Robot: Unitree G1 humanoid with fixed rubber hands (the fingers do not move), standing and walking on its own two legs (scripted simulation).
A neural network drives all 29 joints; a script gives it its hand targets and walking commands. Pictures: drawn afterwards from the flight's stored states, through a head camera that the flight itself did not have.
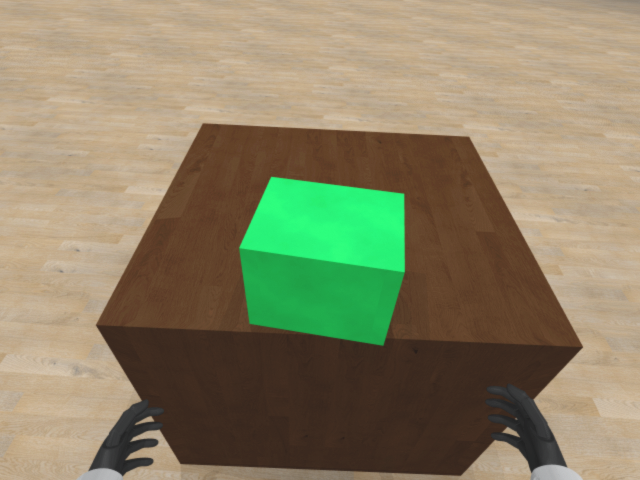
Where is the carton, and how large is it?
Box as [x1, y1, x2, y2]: [239, 177, 404, 345]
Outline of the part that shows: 271,177 239,247 249,323 382,345 404,272 403,194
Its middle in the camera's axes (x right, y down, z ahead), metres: +0.01 +0.04 +0.64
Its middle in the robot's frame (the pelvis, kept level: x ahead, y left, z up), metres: +0.46 -0.02 +0.01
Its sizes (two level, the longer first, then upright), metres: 0.224 0.176 0.178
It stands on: a pedestal, 0.69 m high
